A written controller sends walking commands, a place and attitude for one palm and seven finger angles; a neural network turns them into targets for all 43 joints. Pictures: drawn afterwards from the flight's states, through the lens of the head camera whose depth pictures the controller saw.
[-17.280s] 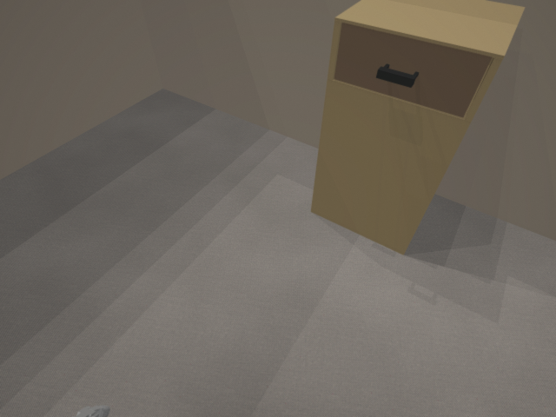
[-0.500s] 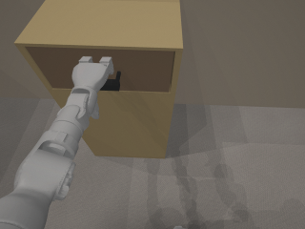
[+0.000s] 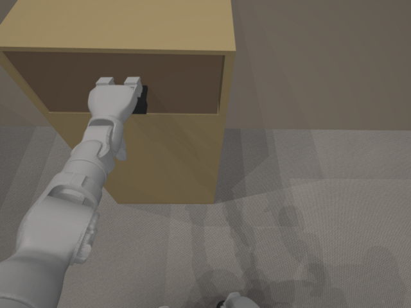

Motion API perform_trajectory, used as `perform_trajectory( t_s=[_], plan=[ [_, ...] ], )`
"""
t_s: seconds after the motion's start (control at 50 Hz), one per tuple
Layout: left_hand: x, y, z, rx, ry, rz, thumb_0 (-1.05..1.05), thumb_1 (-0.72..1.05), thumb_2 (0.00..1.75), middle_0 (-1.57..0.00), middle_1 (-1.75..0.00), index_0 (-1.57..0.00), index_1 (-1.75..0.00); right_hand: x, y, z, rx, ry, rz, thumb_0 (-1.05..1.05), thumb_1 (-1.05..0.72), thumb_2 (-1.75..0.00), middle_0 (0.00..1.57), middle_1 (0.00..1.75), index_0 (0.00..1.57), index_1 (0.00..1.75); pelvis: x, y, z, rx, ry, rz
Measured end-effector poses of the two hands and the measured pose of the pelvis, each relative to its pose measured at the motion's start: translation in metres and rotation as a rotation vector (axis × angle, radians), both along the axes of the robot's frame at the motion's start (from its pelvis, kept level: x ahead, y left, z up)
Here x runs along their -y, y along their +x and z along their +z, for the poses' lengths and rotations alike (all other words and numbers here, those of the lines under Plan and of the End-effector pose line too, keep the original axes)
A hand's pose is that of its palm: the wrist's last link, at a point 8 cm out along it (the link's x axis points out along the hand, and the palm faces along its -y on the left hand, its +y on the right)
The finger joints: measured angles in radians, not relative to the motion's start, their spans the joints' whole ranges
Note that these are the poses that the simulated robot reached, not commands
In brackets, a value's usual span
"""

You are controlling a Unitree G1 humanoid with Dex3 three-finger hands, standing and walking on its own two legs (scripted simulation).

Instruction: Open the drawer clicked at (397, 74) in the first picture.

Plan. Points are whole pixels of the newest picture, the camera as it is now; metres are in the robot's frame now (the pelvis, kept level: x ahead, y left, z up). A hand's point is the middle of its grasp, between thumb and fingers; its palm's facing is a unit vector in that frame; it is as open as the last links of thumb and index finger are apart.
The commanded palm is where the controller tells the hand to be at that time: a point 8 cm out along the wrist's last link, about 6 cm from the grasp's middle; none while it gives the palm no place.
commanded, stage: lower the fingers behind the handle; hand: left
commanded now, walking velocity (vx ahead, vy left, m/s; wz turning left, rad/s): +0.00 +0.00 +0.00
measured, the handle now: (122, 97) +0.55 +0.14 +0.05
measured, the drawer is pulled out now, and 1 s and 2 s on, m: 0.00 0.00 0.04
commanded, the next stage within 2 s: close the thumb around the handle in 0.50 s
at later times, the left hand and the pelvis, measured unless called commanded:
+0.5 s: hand (122, 121) +0.50 +0.14 +0.03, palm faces -0.05 -0.03 -1.00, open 13.8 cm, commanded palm +0.48 +0.15 +0.08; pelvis +0.00 +0.00 +0.00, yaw +0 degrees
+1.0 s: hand (122, 121) +0.50 +0.14 +0.03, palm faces -0.04 -0.03 -1.00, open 9.4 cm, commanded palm +0.48 +0.15 +0.08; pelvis +0.00 +0.00 +0.00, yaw +0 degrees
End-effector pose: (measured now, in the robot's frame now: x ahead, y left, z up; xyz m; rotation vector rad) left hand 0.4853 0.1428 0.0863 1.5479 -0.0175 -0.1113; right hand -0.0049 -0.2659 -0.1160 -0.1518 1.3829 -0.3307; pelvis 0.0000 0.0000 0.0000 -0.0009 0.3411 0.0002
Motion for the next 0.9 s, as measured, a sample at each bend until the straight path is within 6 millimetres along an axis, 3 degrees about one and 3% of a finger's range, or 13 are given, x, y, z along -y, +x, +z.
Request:
perform_trajectory(
  t_s=[0.22, 0.66, 0.76, 0.9],
  plan=[
    [-0.001, 0.0, -0.007, 0.027, -0.001, -0.007, 0.0, -0.48, 0.3, -0.33, -1.21, -0.32, -1.21, -0.001, -0.004, -0.005, -0.018, 0.001, -0.005, 0.0, -0.9, -0.9, 0.2, 0.3, 0.2, 0.3, -0.002, 0.001, -0.005, -0.021, -0.004, -0.003],
    [-0.003, -0.009, -0.004, 0.029, -0.022, -0.015, 0.0, -0.48, 0.3, -0.32, -1.2, -0.32, -1.2, -0.006, 0.021, -0.004, 0.039, 0.011, 0.018, 0.0, -0.9, -0.9, 0.2, 0.3, 0.2, 0.3, -0.003, 0.004, -0.002, 0.002, -0.004, -0.004],
    [-0.002, -0.01, -0.005, 0.038, -0.012, -0.014, -0.01, -0.38, 0.34, -0.32, -1.21, -0.32, -1.21, -0.004, 0.021, -0.003, 0.04, 0.008, 0.019, 0.0, -0.9, -0.9, 0.2, 0.3, 0.2, 0.3, -0.004, 0.003, -0.002, 0.005, -0.004, -0.002],
    [0.0, -0.007, -0.004, 0.032, -0.005, 0.004, 0.0, -0.1, 0.47, -0.34, -1.24, -0.35, -1.24, -0.004, 0.017, -0.004, 0.032, 0.005, 0.016, 0.0, -0.9, -0.9, 0.2, 0.3, 0.2, 0.3, -0.003, 0.001, -0.002, 0.002, -0.004, 0.001]
  ],
)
